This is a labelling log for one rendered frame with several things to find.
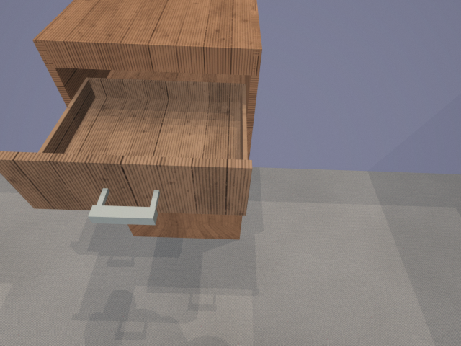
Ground drawer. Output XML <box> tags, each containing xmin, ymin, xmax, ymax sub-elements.
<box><xmin>0</xmin><ymin>78</ymin><xmax>252</xmax><ymax>216</ymax></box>

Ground handle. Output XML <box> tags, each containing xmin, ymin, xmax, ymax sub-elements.
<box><xmin>88</xmin><ymin>188</ymin><xmax>160</xmax><ymax>225</ymax></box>

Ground cabinet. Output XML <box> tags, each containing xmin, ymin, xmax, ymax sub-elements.
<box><xmin>33</xmin><ymin>0</ymin><xmax>262</xmax><ymax>239</ymax></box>

